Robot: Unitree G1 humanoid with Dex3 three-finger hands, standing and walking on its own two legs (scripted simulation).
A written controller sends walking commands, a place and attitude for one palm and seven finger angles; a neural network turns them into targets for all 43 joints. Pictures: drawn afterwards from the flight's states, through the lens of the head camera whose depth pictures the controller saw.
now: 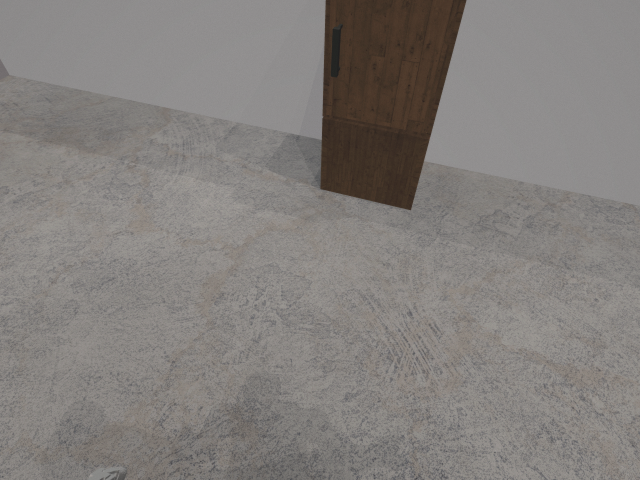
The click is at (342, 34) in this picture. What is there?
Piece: cupboard door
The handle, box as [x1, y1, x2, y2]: [331, 24, 342, 76]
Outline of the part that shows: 342,24 339,24 337,27 333,28 331,76 336,76 339,69 339,38 340,28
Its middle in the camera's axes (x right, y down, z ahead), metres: +0.06 -0.67 +1.37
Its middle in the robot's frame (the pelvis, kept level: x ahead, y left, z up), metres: +1.47 +0.01 -0.07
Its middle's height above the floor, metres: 0.70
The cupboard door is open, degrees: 0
